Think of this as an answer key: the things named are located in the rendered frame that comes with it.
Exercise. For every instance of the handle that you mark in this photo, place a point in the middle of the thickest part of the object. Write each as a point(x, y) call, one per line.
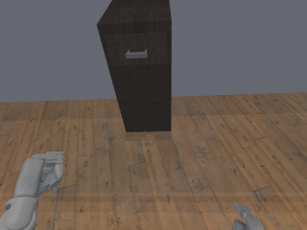
point(136, 54)

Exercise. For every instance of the left robot hand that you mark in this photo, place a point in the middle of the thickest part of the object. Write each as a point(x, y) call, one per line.
point(40, 166)

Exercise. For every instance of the drawer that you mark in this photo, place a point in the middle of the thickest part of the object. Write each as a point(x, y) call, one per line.
point(119, 44)

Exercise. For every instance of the robot left forearm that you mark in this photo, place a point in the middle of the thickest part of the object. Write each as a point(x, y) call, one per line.
point(20, 213)

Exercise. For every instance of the right robot hand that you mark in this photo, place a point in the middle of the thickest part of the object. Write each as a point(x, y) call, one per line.
point(252, 222)

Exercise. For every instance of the cabinet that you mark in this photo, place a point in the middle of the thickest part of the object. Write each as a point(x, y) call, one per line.
point(143, 91)

